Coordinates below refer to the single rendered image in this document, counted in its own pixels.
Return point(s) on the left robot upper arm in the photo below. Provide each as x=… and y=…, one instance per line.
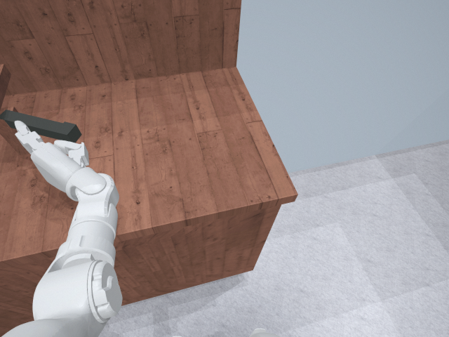
x=76, y=301

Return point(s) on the left robot hand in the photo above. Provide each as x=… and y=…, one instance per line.
x=52, y=160

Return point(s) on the tap lever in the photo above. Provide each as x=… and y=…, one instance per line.
x=44, y=127

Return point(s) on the robot left forearm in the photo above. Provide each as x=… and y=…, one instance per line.
x=93, y=229

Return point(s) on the counter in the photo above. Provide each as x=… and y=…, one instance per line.
x=153, y=87

